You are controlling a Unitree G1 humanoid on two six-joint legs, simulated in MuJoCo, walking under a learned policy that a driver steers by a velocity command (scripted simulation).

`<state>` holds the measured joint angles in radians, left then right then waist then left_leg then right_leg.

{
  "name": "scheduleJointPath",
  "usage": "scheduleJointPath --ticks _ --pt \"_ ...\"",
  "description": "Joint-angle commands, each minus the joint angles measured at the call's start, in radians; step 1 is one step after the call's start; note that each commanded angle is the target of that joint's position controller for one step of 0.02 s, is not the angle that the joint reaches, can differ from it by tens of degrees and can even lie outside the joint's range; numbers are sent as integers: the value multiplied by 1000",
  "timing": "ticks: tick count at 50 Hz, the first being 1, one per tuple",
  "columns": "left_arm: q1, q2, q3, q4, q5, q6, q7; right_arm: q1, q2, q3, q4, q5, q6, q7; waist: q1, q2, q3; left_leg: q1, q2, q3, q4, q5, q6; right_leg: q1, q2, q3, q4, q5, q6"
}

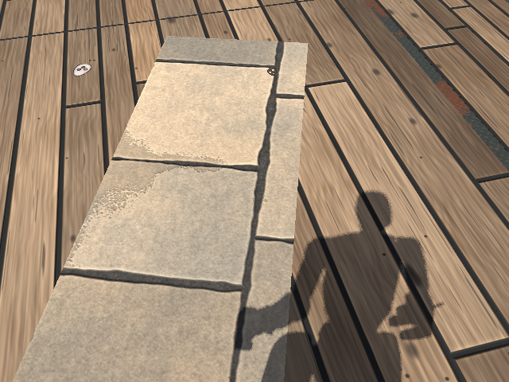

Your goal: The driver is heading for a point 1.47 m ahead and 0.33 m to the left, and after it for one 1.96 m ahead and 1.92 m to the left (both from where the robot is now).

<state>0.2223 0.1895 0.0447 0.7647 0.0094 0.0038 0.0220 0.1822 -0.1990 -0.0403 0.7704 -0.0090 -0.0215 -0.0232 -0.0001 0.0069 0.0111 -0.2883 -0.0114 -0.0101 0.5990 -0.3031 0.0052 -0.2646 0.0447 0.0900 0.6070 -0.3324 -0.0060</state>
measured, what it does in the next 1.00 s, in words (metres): stands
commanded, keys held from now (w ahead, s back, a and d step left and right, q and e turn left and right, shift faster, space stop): shift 0.92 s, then w+shift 0.08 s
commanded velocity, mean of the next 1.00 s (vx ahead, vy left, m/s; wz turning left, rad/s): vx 0.02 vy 0.00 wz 0.00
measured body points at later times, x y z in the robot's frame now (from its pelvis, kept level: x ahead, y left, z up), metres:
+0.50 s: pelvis +0.00 +0.01 +0.00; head +0.00 +0.01 +0.45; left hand +0.07 +0.25 -0.13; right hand +0.08 -0.24 -0.13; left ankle +0.01 +0.12 -0.73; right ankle -0.01 -0.12 -0.73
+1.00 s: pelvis +0.00 +0.01 +0.01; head +0.00 +0.01 +0.46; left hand +0.02 +0.25 -0.14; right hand +0.04 -0.23 -0.14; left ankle +0.01 +0.12 -0.72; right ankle -0.01 -0.12 -0.72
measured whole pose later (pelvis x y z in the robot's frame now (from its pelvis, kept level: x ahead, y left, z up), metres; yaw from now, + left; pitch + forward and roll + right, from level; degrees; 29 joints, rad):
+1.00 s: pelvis +0.00 +0.01 +0.01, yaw +0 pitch -1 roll +0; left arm 0.30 0.17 0.05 1.04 -0.02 -0.01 0.05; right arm 0.25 -0.19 -0.04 1.05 0.02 -0.02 -0.03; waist -0.01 0.00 0.01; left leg -0.24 -0.03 0.00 0.54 -0.36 0.06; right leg -0.24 0.01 0.08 0.59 -0.44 -0.02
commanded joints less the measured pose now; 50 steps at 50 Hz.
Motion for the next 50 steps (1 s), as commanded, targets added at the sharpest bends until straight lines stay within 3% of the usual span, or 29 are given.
scheduleJointPath --ticks 1,13,27,46,47,48,49,50 --pt "-1 93 25 -56 -1 -13 7 -14 -93 -23 -52 1 -14 -2 -2 -9 -38 42 56 -63 -96 173 38 -14 -55 54 -99 196 -30" --pt "17 82 29 -6 -3 -13 18 1 -88 -22 21 3 -17 -5 -2 -6 -14 28 51 -62 -132 107 38 5 -54 46 -122 173 -20" --pt "53 78 30 107 -7 -16 28 28 -89 -20 135 8 -13 -13 -5 -6 11 33 47 -59 -177 78 43 25 -49 29 -156 173 -10" --pt "91 66 13 246 -9 -17 31 59 -84 -7 239 11 -4 -14 -7 -5 30 54 38 -53 -206 94 51 30 -44 7 -185 176 -1" --pt "127 56 12 268 -12 -15 32 97 -91 -11 260 14 0 -17 -9 11 -17 77 22 -46 -216 -146 65 35 -9 -34 -159 -34 -12" --pt "128 79 20 263 -23 -17 31 128 -133 -25 266 30 2 -18 -19 41 16 59 43 -93 -238 -427 99 -38 9 -53 -108 -276 -32" --pt "85 93 23 237 -31 -29 27 183 -164 -34 273 41 -6 -16 -46 82 72 71 131 -226 -309 -634 151 -175 -9 -45 -43 -377 -49" --pt "14 55 11 196 -46 -52 19 218 -202 -45 276 45 -24 -12 -65 177 106 104 273 -434 -432 -715 219 -262 -15 -92 82 -247 -45"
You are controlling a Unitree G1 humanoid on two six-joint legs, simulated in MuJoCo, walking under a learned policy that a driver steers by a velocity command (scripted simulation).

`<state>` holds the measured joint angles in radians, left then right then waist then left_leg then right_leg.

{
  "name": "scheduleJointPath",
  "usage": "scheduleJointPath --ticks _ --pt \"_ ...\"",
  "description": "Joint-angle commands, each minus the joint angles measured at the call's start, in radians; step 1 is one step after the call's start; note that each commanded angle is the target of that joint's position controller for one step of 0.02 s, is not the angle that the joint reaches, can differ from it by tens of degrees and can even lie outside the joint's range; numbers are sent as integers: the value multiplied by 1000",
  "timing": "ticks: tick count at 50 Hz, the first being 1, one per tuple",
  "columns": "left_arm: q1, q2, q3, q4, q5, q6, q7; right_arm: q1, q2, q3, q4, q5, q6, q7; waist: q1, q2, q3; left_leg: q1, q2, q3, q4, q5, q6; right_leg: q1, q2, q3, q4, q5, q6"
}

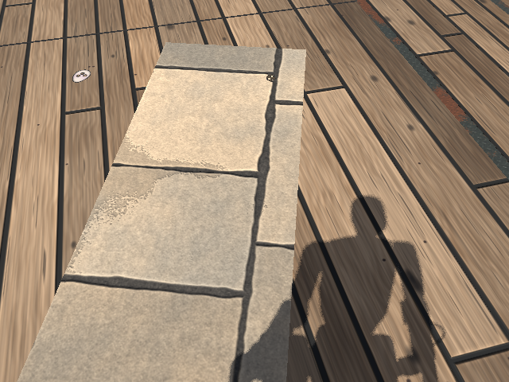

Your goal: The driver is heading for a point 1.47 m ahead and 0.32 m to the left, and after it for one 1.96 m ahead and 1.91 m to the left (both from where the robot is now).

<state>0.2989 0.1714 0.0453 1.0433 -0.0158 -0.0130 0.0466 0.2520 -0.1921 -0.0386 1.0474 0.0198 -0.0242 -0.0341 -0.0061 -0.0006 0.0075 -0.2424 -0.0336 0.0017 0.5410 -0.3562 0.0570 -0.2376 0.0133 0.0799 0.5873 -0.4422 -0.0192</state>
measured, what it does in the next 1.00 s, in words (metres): walks ahead: right foot, then left foot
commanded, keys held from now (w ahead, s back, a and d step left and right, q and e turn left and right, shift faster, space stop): w+shift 0.62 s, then w+q+shift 0.38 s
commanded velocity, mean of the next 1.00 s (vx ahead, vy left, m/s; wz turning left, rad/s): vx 0.83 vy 0.00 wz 0.19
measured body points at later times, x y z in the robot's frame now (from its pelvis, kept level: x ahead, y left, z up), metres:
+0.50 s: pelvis +0.17 -0.06 +0.01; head +0.18 -0.08 +0.46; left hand +0.07 +0.16 -0.13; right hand +0.38 -0.29 -0.10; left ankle +0.31 +0.08 -0.66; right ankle +0.04 -0.16 -0.74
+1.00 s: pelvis +0.59 +0.01 +0.00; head +0.61 +0.02 +0.45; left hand +0.80 +0.26 -0.07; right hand +0.54 -0.26 -0.13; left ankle +0.46 +0.04 -0.74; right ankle +0.82 -0.13 -0.67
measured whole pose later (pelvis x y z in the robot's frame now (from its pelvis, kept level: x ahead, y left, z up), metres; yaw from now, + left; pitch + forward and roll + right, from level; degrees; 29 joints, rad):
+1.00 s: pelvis +0.59 +0.01 +0.00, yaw +13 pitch +2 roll +0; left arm -0.03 0.23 0.00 0.72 0.05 -0.09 -0.05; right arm 0.54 -0.22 -0.06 0.99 0.00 -0.08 0.02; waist -0.11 -0.02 0.01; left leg 0.03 -0.15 -0.12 0.25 -0.29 0.13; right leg -0.74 -0.13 0.04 0.77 -0.02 0.03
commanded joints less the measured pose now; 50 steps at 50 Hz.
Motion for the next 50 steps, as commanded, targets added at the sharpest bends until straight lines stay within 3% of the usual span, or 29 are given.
scheduleJointPath --ticks 1,2,3,5,7,8,10,11,12,13,14,15,16,19,24,29,31,32,33,34,35,36,37,39,41,43,46,48,50 --pt "-121 69 7 -108 -25 -55 -17 108 -232 -58 -18 13 -38 -2 -55 213 151 19 405 -585 -459 -569 217 -321 -37 -77 221 33 -32" --pt "-151 101 17 -117 -17 -68 -25 84 -213 -55 -35 -4 -54 0 -50 155 135 21 430 -607 -473 -450 221 -361 -73 -37 340 25 -38" --pt "-125 96 21 -113 -13 -78 -31 33 -183 -46 -60 -9 -68 5 -16 117 96 40 413 -560 -453 -364 194 -383 -100 -21 406 34 -48" --pt "-66 88 21 -96 -13 -91 -34 -35 -168 -41 -100 16 -71 13 25 113 40 9 320 -361 -445 -226 119 -282 -107 -58 266 71 -51" --pt "-39 76 22 -79 -14 -98 -29 -44 -205 -48 -105 26 -64 12 45 164 24 -96 224 -202 -418 -165 93 -71 -50 -142 82 100 -27" --pt "0 61 19 -90 57 -68 -66 -9 -211 -61 -74 -52 -40 26 63 123 16 -122 183 -147 -371 -253 118 23 16 -227 -24 36 -18" --pt "164 51 25 -34 46 -49 -63 -68 -192 -66 -98 -57 -18 29 137 15 50 -322 139 -91 -176 -328 118 276 57 -298 -142 150 0" --pt "300 79 31 2 53 -61 -53 -127 -125 -48 -129 -65 -23 32 197 -122 27 -492 77 -25 118 -251 93 444 -56 -123 -189 43 -17" --pt "400 138 26 2 74 -70 -46 -221 5 -11 -188 -78 -41 34 233 -303 1 -638 -16 -33 543 -216 71 426 -293 255 -261 -247 -35" --pt "292 219 33 -27 84 -67 -38 -176 28 -2 -239 -49 -53 52 129 -304 40 -827 -21 -135 650 -70 87 343 -443 696 -508 -559 -156" --pt "158 231 42 -69 66 -71 -39 -205 -50 -13 -253 -55 -60 67 64 -145 108 -861 85 -129 703 69 78 275 -478 688 -526 -559 -188" --pt "81 210 38 -98 48 -84 -47 -190 -110 -27 -239 -68 -63 81 32 -46 75 -796 127 -100 667 168 53 250 -405 533 -481 -406 -167" --pt "65 193 34 -105 42 -93 -52 -152 -121 -32 -216 -76 -58 88 17 -31 43 -708 143 -77 622 195 23 217 -334 397 -485 -289 -148" --pt "161 127 17 -62 37 -114 -48 -191 -99 -30 -229 -69 -24 107 30 -77 83 -661 146 -6 587 267 -25 182 -239 211 -541 -84 -150" --pt "242 123 16 -45 31 -121 -49 -378 -81 -17 -306 -51 -13 105 64 -71 136 -629 120 65 327 347 -35 231 -206 54 -594 184 -163" --pt "262 146 18 -22 32 -122 -42 -469 -86 -8 -361 -46 -16 103 65 -88 163 -497 92 125 107 335 39 364 -249 -56 -619 545 -160" --pt "251 177 21 -12 35 -116 -40 -410 -101 -12 -357 -49 -18 87 22 -129 102 -324 18 173 67 240 89 400 -254 -116 -466 1058 -141" --pt "244 211 30 -7 46 -107 -34 -306 -128 -23 -332 -49 -19 77 -31 -164 32 -222 -27 192 80 185 112 436 -264 -148 -322 1299 -130" --pt "229 241 40 -5 56 -94 -26 -109 -163 -39 -275 -47 -22 66 -116 -189 -66 -35 -68 200 85 130 134 415 -268 -180 -95 1420 -117" --pt "195 251 45 -15 56 -84 -22 121 -202 -61 -199 -50 -25 54 -222 -154 -173 243 -60 169 46 129 157 279 -232 -207 202 1331 -100" --pt "219 163 26 -49 41 -86 -35 259 -285 -86 -168 -71 -29 43 -220 12 -289 562 147 -139 26 -214 207 -66 -152 -197 580 853 -83" --pt "229 91 13 -87 24 -117 -61 244 -328 -99 -145 -57 -25 55 -120 277 -362 675 336 -785 -254 -533 286 -385 39 -88 854 57 -50" --pt "115 150 23 -130 26 -133 -61 141 -296 -95 -153 -53 -26 65 -97 185 -221 605 310 -834 -341 -440 276 -542 -11 15 917 126 -83" --pt "-14 148 13 -173 40 -149 -60 79 -192 -73 -143 -49 -40 61 -51 -33 -49 308 259 -563 -334 -138 249 -493 -108 -2 806 241 -85" --pt "-20 109 1 -209 76 -120 -70 53 -141 -50 -128 -45 -48 47 35 -16 6 98 177 -434 -361 -46 233 -389 -138 0 696 213 -45" --pt "-67 109 -6 -247 89 -90 -79 80 -141 -44 -126 -25 -65 40 49 5 59 3 148 -399 -399 -42 254 -408 -153 -18 621 173 1" --pt "-282 129 -19 -347 77 -75 -85 143 -167 -44 -138 -21 -80 41 5 1 156 -102 116 -357 -480 84 256 -439 -147 -78 368 318 61" --pt "-378 118 -33 -386 65 -79 -94 176 -181 -52 -149 -24 -82 46 -31 24 159 -124 71 -311 -471 255 217 -341 -104 -103 175 464 70" --pt "-431 121 -38 -414 52 -80 -98 227 -207 -61 -149 -18 -83 48 -64 41 126 -46 85 -319 -446 461 191 -276 -65 -113 73 559 61"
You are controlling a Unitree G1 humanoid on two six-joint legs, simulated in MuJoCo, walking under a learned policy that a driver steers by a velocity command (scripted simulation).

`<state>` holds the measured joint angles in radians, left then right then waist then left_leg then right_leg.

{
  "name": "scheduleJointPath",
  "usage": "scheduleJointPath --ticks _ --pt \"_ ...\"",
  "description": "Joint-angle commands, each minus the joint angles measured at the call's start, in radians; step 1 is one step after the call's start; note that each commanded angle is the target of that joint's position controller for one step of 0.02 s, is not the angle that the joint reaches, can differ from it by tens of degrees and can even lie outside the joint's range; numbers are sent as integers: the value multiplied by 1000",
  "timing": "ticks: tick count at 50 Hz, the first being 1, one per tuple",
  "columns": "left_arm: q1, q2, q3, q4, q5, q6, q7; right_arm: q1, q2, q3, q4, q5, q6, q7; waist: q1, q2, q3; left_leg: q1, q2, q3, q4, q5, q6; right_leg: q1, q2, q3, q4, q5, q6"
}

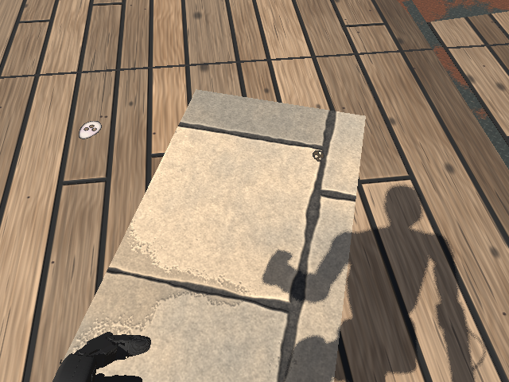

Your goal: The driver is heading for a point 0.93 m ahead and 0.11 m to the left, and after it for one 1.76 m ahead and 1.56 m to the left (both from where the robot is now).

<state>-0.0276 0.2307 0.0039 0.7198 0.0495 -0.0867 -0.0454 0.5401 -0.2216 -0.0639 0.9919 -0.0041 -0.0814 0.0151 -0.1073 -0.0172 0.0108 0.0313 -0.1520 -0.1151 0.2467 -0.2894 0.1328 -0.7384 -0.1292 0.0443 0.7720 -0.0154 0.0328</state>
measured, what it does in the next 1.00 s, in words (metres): walks ahead, turning left: right foot, then left foot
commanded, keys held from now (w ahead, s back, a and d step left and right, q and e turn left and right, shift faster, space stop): w+q+shift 0.30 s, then w+shift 0.26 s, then w+e+shift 0.22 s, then w+q+shift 0.22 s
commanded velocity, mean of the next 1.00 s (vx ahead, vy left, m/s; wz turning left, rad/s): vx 1.00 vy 0.00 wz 0.39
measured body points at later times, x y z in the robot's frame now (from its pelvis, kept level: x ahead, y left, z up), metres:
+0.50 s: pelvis +0.45 +0.02 -0.01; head +0.48 +0.05 +0.43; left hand +0.26 +0.24 -0.14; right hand +0.80 -0.07 -0.05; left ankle +0.59 +0.19 -0.69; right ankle +0.33 -0.15 -0.74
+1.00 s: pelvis +0.89 +0.23 -0.03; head +0.92 +0.24 +0.42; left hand +1.03 +0.52 -0.11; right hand +0.88 -0.05 -0.16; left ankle +0.64 +0.19 -0.73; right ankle +1.11 +0.22 -0.73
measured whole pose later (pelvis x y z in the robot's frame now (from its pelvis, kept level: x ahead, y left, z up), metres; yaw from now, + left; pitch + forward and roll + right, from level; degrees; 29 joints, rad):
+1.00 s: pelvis +0.89 +0.23 -0.03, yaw +23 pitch +2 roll +0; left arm -0.01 0.25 -0.01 0.72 0.03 -0.06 -0.04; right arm 0.55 -0.24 -0.01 1.01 -0.01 -0.11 0.00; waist -0.08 -0.01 0.05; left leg 0.30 -0.08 0.05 0.14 -0.41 0.08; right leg -0.63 -0.01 -0.08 0.58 -0.01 -0.10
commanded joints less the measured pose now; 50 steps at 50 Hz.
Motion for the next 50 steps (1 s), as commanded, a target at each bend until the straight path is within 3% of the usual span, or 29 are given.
scheduleJointPath --ticks 1,4,5,6,7,8,9,10,12,14,16,20,23,25,27,29,30,31,32,33,34,37,39,41,44,45,47,49,50 --pt "-124 73 4 -105 -18 -7 -2 -46 -186 -39 -94 10 -24 -3 26 61 106 -253 217 -213 -131 481 106 232 88 -72 -146 149 0" --pt "-72 118 16 -118 -19 -8 18 -59 -215 -45 -106 15 -17 -18 60 73 23 -96 222 -214 35 782 52 376 140 -57 -277 72 -30" --pt "37 162 35 -93 -23 -12 32 -65 -246 -52 -110 9 -17 -18 109 83 -66 -74 220 -212 185 924 29 519 166 -55 -265 -10 -45" --pt "217 202 55 -52 -29 -15 51 -105 -283 -61 -120 3 -17 -14 212 87 -163 -133 195 -203 404 908 13 724 147 -51 -268 -64 -56" --pt "427 267 80 -16 -13 -15 77 -150 -243 -54 -145 -3 -25 -7 308 71 -279 -293 149 -183 673 716 7 983 26 40 -211 -240 -72" --pt "521 333 99 -6 41 -15 87 -99 -59 -14 -192 32 -30 -8 267 -198 -410 -600 44 -84 1032 -46 -6 1237 -290 452 -291 -580 -130" --pt "440 334 106 -7 25 -10 66 -60 -102 -6 -241 52 -20 -15 188 -377 -471 -726 62 -28 1176 -165 3 1207 -373 837 -480 -691 -183" --pt "321 209 88 -30 17 -6 57 -151 -154 -14 -217 25 -1 -21 184 -196 -282 -777 140 -3 1176 -52 6 1043 -301 670 -501 -756 -169" --pt "303 121 66 5 14 -4 54 -263 -138 -14 -223 -11 20 4 178 -3 -91 -748 201 23 1096 14 -8 813 -213 358 -511 -399 -139" --pt "334 96 57 60 1 -20 52 -278 -91 -3 -266 -29 52 30 126 -74 -37 -748 247 30 1080 12 -23 697 -195 228 -546 -315 -140" --pt "361 67 49 99 -23 -38 36 -359 -64 10 -318 -32 72 46 112 -62 15 -799 272 35 1055 37 -27 655 -174 99 -583 -180 -119" --pt "325 123 54 111 -17 -63 29 -466 -84 31 -392 -33 65 70 60 -67 85 -758 247 52 783 242 -26 554 -110 -123 -686 3 -116" --pt "411 167 55 148 -27 -64 29 -582 -91 47 -414 -37 52 82 98 -4 149 -590 186 190 528 332 6 543 -98 -226 -790 195 -125" --pt "440 232 63 163 -25 -54 38 -583 -117 44 -407 -40 45 76 77 -30 121 -523 133 220 447 287 36 682 -126 -253 -719 568 -131" --pt "480 294 71 175 -21 -23 54 -468 -169 26 -368 -50 39 56 10 -91 7 -393 48 260 421 134 65 823 -144 -273 -443 1002 -129" --pt "451 301 68 164 -25 5 66 -103 -241 -12 -253 -59 36 24 -165 -85 -175 69 71 161 312 84 108 635 -120 -267 93 869 -125" --pt "528 143 38 129 -26 6 41 -93 -331 -34 -240 -74 36 1 -54 150 -278 354 355 -176 319 -145 109 300 13 -218 487 -167 -111" --pt "576 135 38 91 -65 -5 37 -83 -378 -46 -267 -62 33 -3 -18 206 -446 468 558 -666 148 -223 158 83 147 -1 745 -493 -117" --pt "413 195 53 63 -66 -10 46 -112 -328 -47 -243 -48 27 -9 -39 53 -283 342 498 -537 83 -147 110 -18 95 67 734 -354 -134" --pt "390 160 44 58 -67 -15 42 -156 -278 -33 -221 -45 13 -11 14 32 -102 151 479 -390 57 -20 96 -20 58 38 660 -277 -131" --pt "397 138 40 82 -57 -6 37 -207 -223 -23 -214 -48 -1 -6 62 -21 -27 9 435 -279 25 61 62 32 18 41 582 -244 -126" --pt "455 93 39 124 -35 51 8 -229 -123 6 -189 -22 -32 -3 136 57 20 -168 361 -66 -69 172 -14 143 -25 43 501 -196 -104" --pt "362 84 45 107 -38 69 -2 -210 -110 9 -163 -5 -46 0 129 42 75 -166 303 86 -111 316 -74 64 -18 16 471 -134 -99" --pt "210 59 29 32 -35 55 -9 -145 -105 17 -132 -9 -57 4 107 80 127 -203 270 147 -136 515 -53 36 11 -19 318 -57 -97" --pt "67 51 7 -11 -23 35 -23 -102 -105 32 -100 12 -58 -5 93 25 113 -192 208 173 -201 647 -4 152 69 -171 14 89 -105" --pt "28 30 -7 -43 -19 26 -25 -71 -147 29 -89 19 -64 -11 100 54 154 -195 267 142 -210 784 8 194 61 -168 -91 136 -114" --pt "27 70 -4 -47 -20 20 -11 -71 -216 17 -67 19 -62 -22 128 51 135 -60 309 125 -176 1077 17 264 115 -169 -171 130 -129" --pt "180 153 20 -19 -18 21 15 -107 -292 -1 -65 -6 -42 -33 221 97 -2 60 344 94 34 1317 25 427 173 -135 -181 -5 -146" --pt "369 201 43 36 -19 22 34 -133 -305 -5 -65 -22 -26 -35 309 103 -114 35 340 79 264 1266 25 618 180 -102 -179 -88 -157"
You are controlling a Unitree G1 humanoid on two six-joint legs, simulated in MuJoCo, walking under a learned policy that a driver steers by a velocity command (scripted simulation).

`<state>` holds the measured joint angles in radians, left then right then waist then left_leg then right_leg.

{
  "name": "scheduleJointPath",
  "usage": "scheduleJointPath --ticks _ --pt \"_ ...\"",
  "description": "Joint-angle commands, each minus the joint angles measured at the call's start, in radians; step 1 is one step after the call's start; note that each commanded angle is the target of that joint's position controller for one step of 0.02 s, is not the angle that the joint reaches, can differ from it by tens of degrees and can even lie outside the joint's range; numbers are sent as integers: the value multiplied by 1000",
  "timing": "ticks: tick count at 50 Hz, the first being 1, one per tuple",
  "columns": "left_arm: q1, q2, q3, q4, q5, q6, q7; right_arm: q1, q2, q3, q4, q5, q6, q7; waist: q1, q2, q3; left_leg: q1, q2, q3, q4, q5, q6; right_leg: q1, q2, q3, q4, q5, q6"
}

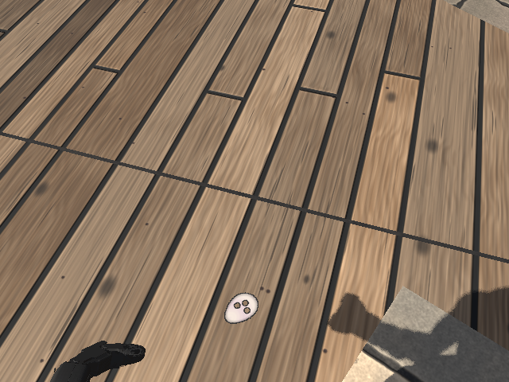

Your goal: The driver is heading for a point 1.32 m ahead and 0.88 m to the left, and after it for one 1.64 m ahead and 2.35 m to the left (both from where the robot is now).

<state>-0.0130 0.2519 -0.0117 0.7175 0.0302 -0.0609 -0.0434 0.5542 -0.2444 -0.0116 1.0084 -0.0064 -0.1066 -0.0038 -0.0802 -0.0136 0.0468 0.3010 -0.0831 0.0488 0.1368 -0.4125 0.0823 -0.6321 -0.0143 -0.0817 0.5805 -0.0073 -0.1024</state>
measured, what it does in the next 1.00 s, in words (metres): walks ahead, turning left: right foot, then left foot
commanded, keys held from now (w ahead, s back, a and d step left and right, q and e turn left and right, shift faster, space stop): q+shift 0.96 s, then w+q+shift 0.04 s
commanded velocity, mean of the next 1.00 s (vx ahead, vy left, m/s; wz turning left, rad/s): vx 0.24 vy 0.00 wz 0.86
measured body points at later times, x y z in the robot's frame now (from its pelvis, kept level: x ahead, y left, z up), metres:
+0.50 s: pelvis +0.33 +0.03 -0.01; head +0.37 +0.07 +0.44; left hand +0.41 +0.35 -0.12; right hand +0.57 -0.20 -0.09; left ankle +0.42 +0.12 -0.71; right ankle +0.24 -0.12 -0.63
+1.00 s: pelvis +0.47 +0.01 +0.02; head +0.49 +0.04 +0.47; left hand +0.35 +0.33 -0.06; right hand +0.82 -0.02 -0.04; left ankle +0.40 +0.10 -0.67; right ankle +0.60 -0.03 -0.71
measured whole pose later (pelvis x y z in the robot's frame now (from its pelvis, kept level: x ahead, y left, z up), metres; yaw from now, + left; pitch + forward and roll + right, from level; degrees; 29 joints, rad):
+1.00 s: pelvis +0.47 +0.01 +0.02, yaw +52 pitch +1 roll -1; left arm 0.10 0.31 0.09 0.71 0.02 -0.02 0.02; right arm 0.15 -0.36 -0.10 0.52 0.02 0.06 -0.01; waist -0.01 0.03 0.04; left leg -0.49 -0.18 -0.24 0.95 -0.44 -0.01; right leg -0.32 0.06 0.07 0.47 -0.17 0.00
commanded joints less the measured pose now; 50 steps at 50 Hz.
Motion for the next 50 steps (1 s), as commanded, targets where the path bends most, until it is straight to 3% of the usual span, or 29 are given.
scheduleJointPath --ticks 1,2,3,4,6,7,8,12,14,17,20,21,22,23,24,25,26,27,28,31,35,41,44,45,46,47,48,49,50 --pt "545 217 76 94 15 -4 52 -172 -249 -52 -86 -23 7 -16 362 89 -227 -358 216 -68 656 1191 62 731 1 63 -22 -112 -27" --pt "610 320 103 102 47 -11 70 -91 -99 -19 -122 -3 2 -6 292 -122 -335 -611 82 -34 1081 498 42 949 -290 366 -44 -193 -59" --pt "526 320 107 69 50 -14 54 11 -64 -16 -145 53 5 -10 186 -264 -480 -843 -42 -122 1376 -74 27 1069 -490 813 -168 5 -165" --pt "420 233 96 49 23 -17 44 -99 -149 -35 -150 33 18 -26 168 -54 -341 -897 51 -142 1365 15 34 927 -434 635 -165 165 -139" --pt "332 118 69 63 15 -31 38 -161 -109 -38 -152 19 39 -20 114 28 -103 -907 119 -116 1249 58 15 663 -360 337 -209 392 -90" --pt "224 69 61 33 -32 -52 34 -190 -118 -62 -163 74 50 -18 114 -86 -75 -884 164 -152 1236 39 -20 591 -300 200 -243 433 -67" --pt "190 53 56 41 -28 -64 33 -172 -120 -68 -175 85 70 -14 72 -118 -70 -837 189 -149 1200 63 -29 522 -276 137 -270 403 -45" --pt "34 116 80 25 -27 -67 56 -269 -43 -57 -265 45 109 -6 11 -83 48 -815 202 -48 872 172 -79 306 -222 -73 -369 427 -49" --pt "41 150 93 17 -36 -52 77 -291 -49 -55 -277 29 101 18 32 -59 -12 -734 167 17 669 402 -83 343 -178 -162 -319 425 -44" --pt "62 187 104 11 -70 -24 90 -296 -97 -74 -299 23 107 53 38 -50 -93 -695 119 64 561 476 -51 500 -210 -178 -198 530 -27" --pt "30 212 116 -15 -88 15 89 -207 -193 -121 -312 29 116 57 -31 -62 -145 -582 52 101 525 352 31 560 -238 -173 45 675 19" --pt "7 196 112 -25 -89 24 82 -87 -240 -148 -289 31 113 44 -99 -23 -184 -427 23 82 434 406 74 497 -212 -170 252 564 52" --pt "49 121 93 -24 -62 26 68 -94 -285 -162 -284 37 107 21 -67 166 -126 -332 65 -59 347 732 111 340 -95 -151 500 -106 109" --pt "129 57 77 -52 -10 19 53 -206 -348 -160 -350 7 105 16 67 349 -149 -192 251 -493 406 1207 296 31 116 -73 882 -730 180" --pt "221 129 80 -44 -12 4 41 -227 -374 -150 -418 -22 81 39 71 226 -418 -108 393 -768 334 1176 430 2 120 188 997 -748 186" --pt "162 168 86 -86 -48 -9 38 -283 -356 -158 -447 -19 72 48 63 156 -442 -105 415 -876 196 627 425 -77 106 256 961 -621 159" --pt "61 187 92 -99 -47 -10 49 -341 -298 -145 -453 19 68 45 74 23 -284 -220 357 -815 164 379 340 -126 61 253 857 -533 145" --pt "27 181 93 -94 -30 4 65 -387 -239 -124 -463 39 72 30 90 -34 -217 -330 310 -729 171 344 279 -94 33 257 775 -475 145" --pt "22 176 95 -90 -18 18 70 -394 -220 -117 -472 39 78 18 105 -37 -189 -426 255 -650 168 390 239 -16 27 254 693 -454 140" --pt "13 122 92 -90 -16 28 62 -382 -240 -132 -490 29 107 -19 108 3 -171 -500 154 -503 210 606 178 79 59 214 461 -401 161" --pt "6 98 89 -84 -33 37 65 -360 -249 -142 -507 29 142 -47 89 62 -213 -483 138 -533 241 563 140 95 92 232 311 -304 193" --pt "-36 121 105 -96 -36 22 61 -380 -226 -136 -534 24 163 -36 49 176 -167 -498 109 -629 270 365 97 169 104 252 106 -268 175" --pt "22 149 123 -79 -36 7 48 -416 -224 -131 -553 32 166 -28 70 200 -167 -512 85 -682 327 362 70 304 94 243 -104 -214 150" --pt "59 158 131 -66 -34 5 48 -430 -213 -124 -559 40 167 -26 89 172 -169 -555 48 -661 380 267 43 398 59 233 -225 -104 133" --pt "57 198 139 -72 -25 13 51 -357 -160 -108 -551 36 169 -22 48 24 -214 -660 -29 -562 544 -92 0 545 -117 354 -247 -47 62" --pt "48 254 144 -90 2 27 55 -333 -158 -105 -572 38 164 -21 16 -220 -182 -848 -156 -340 753 -264 -53 577 -301 573 -274 107 -83" --pt "60 222 146 -96 18 22 58 -339 -259 -132 -574 22 148 -10 26 -246 -161 -927 -57 -302 958 -203 -106 517 -400 685 -305 64 -168" --pt "45 176 133 -112 2 22 68 -340 -300 -141 -548 30 149 -5 38 -169 -150 -960 13 -263 1013 -82 -117 519 -347 587 -321 -220 -137" --pt "32 165 129 -118 -19 29 80 -336 -284 -137 -534 30 156 -7 42 -151 -122 -997 35 -228 1031 6 -119 512 -273 502 -331 -411 -73"
Velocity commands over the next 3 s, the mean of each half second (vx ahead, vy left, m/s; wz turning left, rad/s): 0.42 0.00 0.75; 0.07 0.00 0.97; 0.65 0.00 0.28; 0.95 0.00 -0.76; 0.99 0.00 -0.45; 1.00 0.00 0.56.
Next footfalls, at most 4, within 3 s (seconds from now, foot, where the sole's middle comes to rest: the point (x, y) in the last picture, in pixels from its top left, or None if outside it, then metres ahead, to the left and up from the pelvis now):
0.02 right None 0.24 -0.09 -0.75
0.44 left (197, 379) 0.46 0.13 -0.75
0.92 right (243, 317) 0.62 0.01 -0.75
1.36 left None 0.41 0.21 -0.75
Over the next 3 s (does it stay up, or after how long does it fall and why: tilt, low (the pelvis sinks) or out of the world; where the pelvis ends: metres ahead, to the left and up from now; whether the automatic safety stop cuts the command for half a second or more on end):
stays up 1.58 0.96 0.01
